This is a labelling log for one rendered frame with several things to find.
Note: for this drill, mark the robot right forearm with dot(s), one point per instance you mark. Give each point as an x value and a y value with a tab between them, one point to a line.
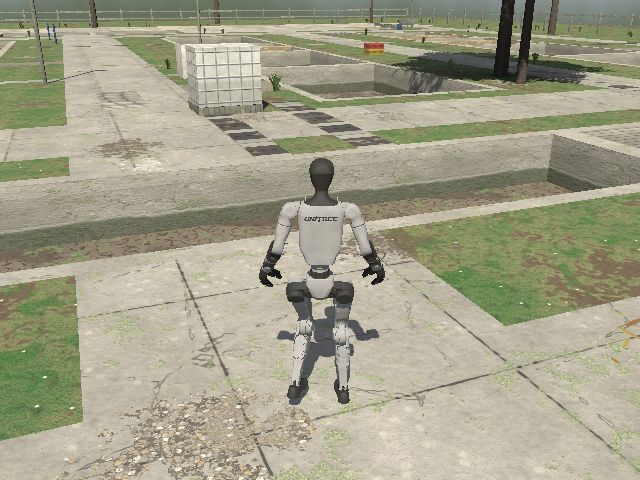
373	259

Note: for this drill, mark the left robot hand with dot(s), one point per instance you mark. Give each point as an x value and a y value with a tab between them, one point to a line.
263	276

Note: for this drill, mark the humanoid robot torso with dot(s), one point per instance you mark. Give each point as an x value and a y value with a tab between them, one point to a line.
320	240

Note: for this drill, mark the right robot upper arm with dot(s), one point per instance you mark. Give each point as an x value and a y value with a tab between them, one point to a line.
352	212

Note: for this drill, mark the right robot hand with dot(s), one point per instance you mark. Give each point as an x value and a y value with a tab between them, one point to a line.
380	274

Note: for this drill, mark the left robot upper arm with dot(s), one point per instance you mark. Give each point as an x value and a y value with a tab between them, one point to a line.
289	211

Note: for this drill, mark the robot right thigh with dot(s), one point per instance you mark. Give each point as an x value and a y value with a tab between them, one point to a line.
342	300

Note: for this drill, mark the robot left forearm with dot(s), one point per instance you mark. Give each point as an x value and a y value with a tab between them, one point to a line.
270	260

